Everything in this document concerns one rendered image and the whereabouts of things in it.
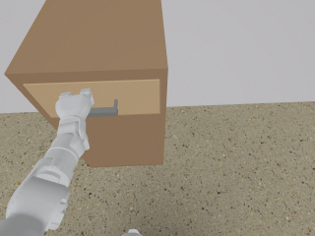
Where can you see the left robot hand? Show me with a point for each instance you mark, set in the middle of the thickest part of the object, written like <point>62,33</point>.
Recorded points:
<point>76,104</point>

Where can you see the left robot forearm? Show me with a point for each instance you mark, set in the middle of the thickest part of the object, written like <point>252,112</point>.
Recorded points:
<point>61,158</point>

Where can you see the cabinet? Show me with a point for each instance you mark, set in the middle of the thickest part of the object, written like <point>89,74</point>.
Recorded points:
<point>74,41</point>

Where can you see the left robot shin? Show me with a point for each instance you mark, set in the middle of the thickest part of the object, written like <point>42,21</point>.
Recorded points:
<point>133,231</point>

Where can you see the handle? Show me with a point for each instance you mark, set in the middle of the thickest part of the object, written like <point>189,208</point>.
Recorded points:
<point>104,111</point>

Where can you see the left robot upper arm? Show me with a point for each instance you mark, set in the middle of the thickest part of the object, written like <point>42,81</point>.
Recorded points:
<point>40,206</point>

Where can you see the drawer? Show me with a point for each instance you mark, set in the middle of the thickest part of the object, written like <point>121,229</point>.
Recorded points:
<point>133,96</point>

